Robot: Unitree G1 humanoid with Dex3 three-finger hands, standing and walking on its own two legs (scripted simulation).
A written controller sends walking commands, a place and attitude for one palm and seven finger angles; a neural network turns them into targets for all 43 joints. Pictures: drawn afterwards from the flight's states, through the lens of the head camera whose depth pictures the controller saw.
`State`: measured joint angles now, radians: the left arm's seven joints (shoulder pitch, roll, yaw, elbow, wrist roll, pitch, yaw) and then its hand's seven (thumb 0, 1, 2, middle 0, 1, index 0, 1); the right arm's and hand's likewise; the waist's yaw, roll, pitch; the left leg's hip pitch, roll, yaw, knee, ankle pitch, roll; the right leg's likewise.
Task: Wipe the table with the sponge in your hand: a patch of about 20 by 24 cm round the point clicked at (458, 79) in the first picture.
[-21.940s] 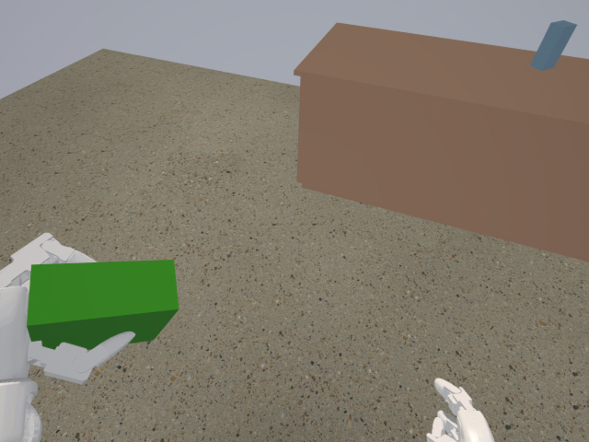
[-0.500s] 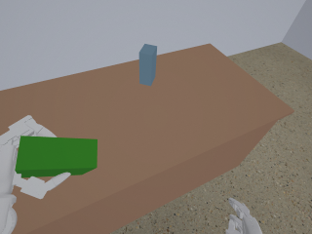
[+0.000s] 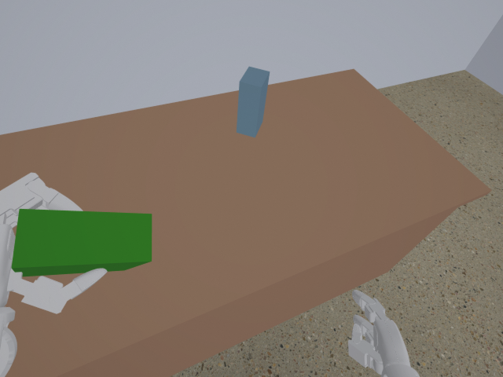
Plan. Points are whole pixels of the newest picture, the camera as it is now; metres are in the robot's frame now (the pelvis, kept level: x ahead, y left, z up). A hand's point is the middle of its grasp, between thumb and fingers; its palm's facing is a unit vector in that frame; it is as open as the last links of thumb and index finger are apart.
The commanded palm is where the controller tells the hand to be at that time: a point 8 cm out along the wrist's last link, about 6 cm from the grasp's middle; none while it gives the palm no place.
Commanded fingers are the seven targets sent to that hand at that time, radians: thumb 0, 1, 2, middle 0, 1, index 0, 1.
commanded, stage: come to a stop and stand still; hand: left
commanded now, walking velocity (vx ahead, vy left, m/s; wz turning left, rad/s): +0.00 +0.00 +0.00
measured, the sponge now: (101, 246) +0.23 +0.21 +0.13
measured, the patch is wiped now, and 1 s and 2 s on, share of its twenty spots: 0.00 0.00 0.00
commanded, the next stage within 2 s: look again from close up in 0.66 s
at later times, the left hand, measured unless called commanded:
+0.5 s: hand (80, 262) +0.20 +0.22 +0.16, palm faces +0.33 -0.85 -0.40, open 9.6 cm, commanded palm +0.15 +0.26 +0.17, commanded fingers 0.00 0.10 1.30 -1.20 -1.60 -1.20 -1.60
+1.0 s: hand (73, 262) +0.20 +0.23 +0.15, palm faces +0.34 -0.86 -0.39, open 9.6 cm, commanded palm +0.15 +0.26 +0.17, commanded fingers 0.00 0.10 1.30 -1.20 -1.60 -1.20 -1.60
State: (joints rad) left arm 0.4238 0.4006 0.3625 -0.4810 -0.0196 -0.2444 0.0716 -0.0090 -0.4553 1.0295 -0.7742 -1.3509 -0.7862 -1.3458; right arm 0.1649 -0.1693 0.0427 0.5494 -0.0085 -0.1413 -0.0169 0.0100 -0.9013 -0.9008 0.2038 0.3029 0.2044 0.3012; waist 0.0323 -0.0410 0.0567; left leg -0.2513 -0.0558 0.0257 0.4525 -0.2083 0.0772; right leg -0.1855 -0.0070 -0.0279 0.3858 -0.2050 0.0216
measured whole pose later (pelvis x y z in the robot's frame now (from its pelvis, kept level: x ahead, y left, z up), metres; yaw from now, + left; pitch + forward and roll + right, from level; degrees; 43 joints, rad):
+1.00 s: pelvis -0.01 -0.02 +0.00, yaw +0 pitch +0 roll -2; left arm 0.44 0.37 0.33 -0.44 -0.03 -0.22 0.08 -0.01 -0.45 1.03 -0.77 -1.35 -0.78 -1.35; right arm 0.20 -0.20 0.03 0.59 0.00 -0.14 -0.05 0.01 -0.90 -0.90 0.20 0.30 0.20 0.30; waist 0.02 -0.01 0.02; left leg -0.25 -0.03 0.02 0.42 -0.17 0.06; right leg -0.18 0.02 -0.03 0.34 -0.16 0.00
